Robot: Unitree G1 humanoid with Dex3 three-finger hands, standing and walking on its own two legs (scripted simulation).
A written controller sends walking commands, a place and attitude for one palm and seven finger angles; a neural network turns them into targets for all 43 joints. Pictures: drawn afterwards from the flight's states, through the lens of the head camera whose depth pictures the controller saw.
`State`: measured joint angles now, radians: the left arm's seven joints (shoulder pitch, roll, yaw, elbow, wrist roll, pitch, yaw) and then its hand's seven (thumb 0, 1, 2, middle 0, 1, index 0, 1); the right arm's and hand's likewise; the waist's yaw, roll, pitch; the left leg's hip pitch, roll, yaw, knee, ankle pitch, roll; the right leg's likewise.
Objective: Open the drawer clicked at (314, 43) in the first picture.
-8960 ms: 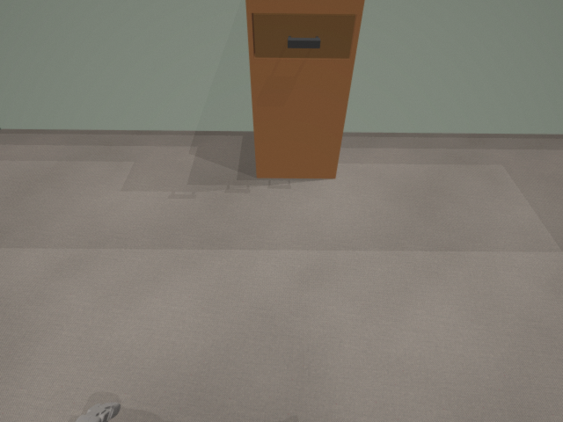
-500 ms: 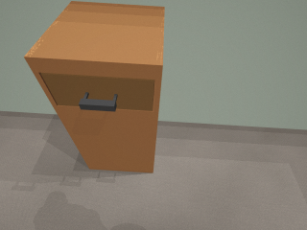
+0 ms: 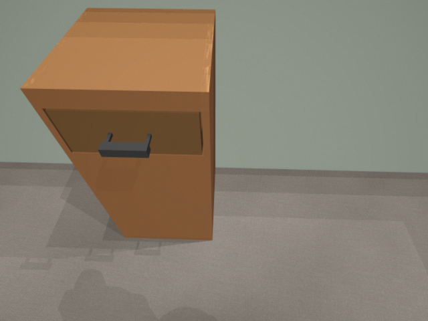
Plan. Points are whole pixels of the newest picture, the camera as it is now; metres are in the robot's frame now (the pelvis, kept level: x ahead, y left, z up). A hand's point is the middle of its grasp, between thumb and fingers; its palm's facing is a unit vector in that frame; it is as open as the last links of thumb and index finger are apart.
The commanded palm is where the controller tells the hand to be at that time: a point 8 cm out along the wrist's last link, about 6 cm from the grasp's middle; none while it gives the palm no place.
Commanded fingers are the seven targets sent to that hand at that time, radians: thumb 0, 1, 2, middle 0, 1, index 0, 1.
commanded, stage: come to a stop and stand still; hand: left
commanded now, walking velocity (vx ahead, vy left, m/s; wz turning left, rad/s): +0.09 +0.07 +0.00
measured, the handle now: (127, 143) +0.52 +0.27 -0.03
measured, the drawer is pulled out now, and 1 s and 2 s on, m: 0.00 0.00 0.00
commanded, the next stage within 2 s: look again from close up in 0.28 s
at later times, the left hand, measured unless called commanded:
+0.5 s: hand out of the picture -0.02 +0.15 -0.16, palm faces -0.01 -0.98 -0.20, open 7.3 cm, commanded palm none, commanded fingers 0.00 0.90 0.90 -0.20 -0.30 -0.20 -0.30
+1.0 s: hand out of the picture +0.03 +0.18 -0.17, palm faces -0.02 -0.98 -0.20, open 7.3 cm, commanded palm none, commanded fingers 0.00 0.90 0.90 -0.20 -0.30 -0.20 -0.30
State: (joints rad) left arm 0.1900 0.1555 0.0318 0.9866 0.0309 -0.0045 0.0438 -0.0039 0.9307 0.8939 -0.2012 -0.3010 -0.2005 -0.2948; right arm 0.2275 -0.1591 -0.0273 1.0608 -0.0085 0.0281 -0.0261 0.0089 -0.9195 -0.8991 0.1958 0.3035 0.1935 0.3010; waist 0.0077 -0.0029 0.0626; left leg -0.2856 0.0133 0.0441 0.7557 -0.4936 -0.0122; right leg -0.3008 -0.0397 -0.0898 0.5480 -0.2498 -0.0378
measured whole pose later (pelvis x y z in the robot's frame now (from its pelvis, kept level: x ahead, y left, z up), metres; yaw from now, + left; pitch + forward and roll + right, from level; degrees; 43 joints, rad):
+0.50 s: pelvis +0.00 +0.00 +0.00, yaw -2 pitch +2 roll +0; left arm 0.35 0.08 -0.02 1.09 0.02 -0.05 0.04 0.00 0.92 0.89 -0.20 -0.30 -0.20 -0.29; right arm 0.30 -0.15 0.00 1.08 -0.02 0.01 -0.02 0.02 -0.92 -0.90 0.20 0.30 0.20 0.30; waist -0.01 0.07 0.05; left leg -0.31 0.05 0.03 0.70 -0.40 0.01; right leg -0.20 0.05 -0.07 0.49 -0.32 -0.07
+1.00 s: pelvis +0.02 +0.01 +0.00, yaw -3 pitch +0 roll +0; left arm 0.31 0.16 -0.01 1.09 0.01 -0.02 0.04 0.00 0.92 0.89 -0.20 -0.30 -0.20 -0.29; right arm 0.29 -0.15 0.03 1.12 -0.02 -0.01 -0.04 0.01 -0.92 -0.90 0.20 0.30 0.19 0.30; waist 0.00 0.00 0.00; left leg -0.16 0.01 0.07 0.49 -0.33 0.02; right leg -0.12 0.03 -0.04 0.47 -0.34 -0.04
